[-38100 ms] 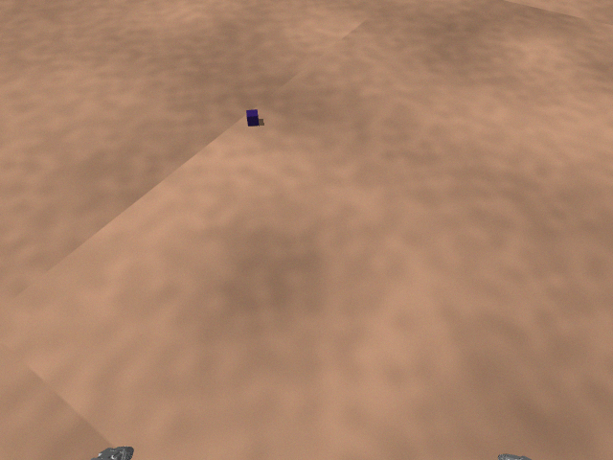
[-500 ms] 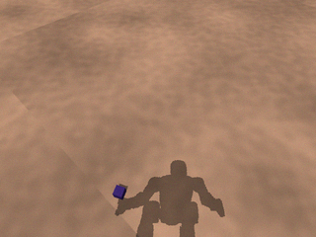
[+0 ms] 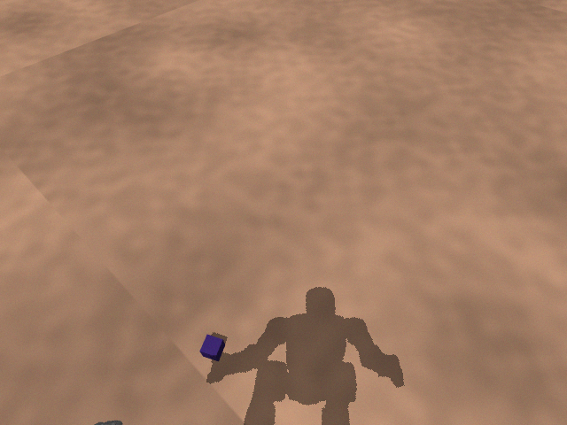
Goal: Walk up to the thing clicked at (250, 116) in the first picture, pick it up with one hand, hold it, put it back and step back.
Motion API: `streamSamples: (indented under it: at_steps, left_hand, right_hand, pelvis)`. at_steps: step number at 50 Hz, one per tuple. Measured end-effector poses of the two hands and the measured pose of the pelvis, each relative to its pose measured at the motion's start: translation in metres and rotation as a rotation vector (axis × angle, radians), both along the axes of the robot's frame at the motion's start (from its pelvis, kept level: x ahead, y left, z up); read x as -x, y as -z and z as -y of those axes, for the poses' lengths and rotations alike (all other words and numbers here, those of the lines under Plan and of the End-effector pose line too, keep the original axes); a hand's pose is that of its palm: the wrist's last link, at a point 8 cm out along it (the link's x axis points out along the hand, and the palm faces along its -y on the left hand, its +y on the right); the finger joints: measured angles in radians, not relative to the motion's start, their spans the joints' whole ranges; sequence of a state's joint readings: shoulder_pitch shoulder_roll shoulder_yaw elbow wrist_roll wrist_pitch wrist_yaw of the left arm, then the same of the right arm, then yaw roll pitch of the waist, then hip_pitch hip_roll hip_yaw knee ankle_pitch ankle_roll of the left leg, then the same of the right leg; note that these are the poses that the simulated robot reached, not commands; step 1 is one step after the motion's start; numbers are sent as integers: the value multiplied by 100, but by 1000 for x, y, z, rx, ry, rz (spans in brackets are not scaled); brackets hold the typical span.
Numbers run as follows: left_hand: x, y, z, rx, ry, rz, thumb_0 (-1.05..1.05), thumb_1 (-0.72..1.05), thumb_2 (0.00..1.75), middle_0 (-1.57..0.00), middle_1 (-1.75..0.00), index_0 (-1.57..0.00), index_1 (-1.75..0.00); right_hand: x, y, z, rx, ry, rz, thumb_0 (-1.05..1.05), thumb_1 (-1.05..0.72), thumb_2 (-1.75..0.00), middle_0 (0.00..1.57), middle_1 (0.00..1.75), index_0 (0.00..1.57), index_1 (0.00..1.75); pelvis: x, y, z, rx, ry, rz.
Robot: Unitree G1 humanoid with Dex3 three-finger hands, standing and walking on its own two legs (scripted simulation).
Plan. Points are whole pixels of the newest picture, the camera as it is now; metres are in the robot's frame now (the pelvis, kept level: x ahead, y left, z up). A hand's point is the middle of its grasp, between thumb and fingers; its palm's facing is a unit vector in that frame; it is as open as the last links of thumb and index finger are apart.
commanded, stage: stand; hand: left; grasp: from above
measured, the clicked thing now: (212, 347) +0.43 +0.27 -0.75
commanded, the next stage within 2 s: step back in 0.08 s
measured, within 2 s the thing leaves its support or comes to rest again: neither
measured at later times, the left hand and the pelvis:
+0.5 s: hand out of the picture +0.08 +0.32 -0.18, palm faces -0.01 -0.93 -0.36, open 7.4 cm; pelvis -0.06 +0.05 -0.02, yaw +0 degrees
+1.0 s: hand out of the picture -0.06 +0.30 -0.15, palm faces -0.04 -0.91 -0.41, open 7.4 cm; pelvis -0.17 +0.04 -0.01, yaw -3 degrees
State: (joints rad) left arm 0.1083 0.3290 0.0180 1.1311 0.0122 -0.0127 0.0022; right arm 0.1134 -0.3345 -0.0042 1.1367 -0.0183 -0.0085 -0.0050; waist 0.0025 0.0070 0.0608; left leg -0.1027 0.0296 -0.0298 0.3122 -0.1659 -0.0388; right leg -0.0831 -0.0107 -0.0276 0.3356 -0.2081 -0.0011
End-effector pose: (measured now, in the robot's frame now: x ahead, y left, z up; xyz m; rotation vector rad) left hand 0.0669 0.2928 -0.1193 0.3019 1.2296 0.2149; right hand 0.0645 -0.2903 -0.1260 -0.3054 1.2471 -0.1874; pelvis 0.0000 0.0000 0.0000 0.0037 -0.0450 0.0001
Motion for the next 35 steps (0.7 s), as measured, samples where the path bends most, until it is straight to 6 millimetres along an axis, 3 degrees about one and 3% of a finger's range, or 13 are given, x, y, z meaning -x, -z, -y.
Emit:
streamSamples:
  at_steps: [5,12,19,23,27,35]
  left_hand:
    - [-2,0,0,1,-2,10,1,90,90,-20,-30,-20,-30]
    - [3,5,-21,-30,-9,19,1,90,90,-21,-30,-21,-30]
    - [-8,22,-60,-36,27,59,1,90,90,-21,-30,-21,-30]
    - [-11,25,-69,-31,32,85,1,90,90,-20,-30,-20,-30]
    - [1,22,-66,-9,50,73,1,91,90,-20,-30,-20,-30]
    - [44,24,-62,-17,91,25,1,90,90,-20,-30,-20,-30]
  right_hand:
    - [0,0,2,1,2,4,0,-91,-90,21,30,20,30]
    - [5,2,8,36,3,7,0,-91,-90,21,30,20,30]
    - [40,1,-6,105,7,-34,0,-91,-90,21,30,20,30]
    - [67,-6,-25,112,5,-72,0,-91,-90,21,30,20,30]
    - [82,-13,-36,113,14,-73,0,-91,-90,21,30,20,30]
    - [89,-5,-41,87,34,59,0,-90,-90,21,30,20,30]
  pelvis:
    - [1,1,1,2,0,-1]
    - [26,10,-9,11,0,-6]
    - [44,25,-41,18,-10,-29]
    - [59,21,-49,21,-4,-17]
    - [71,13,-55,33,8,-27]
    - [100,19,-56,11,61,-8]
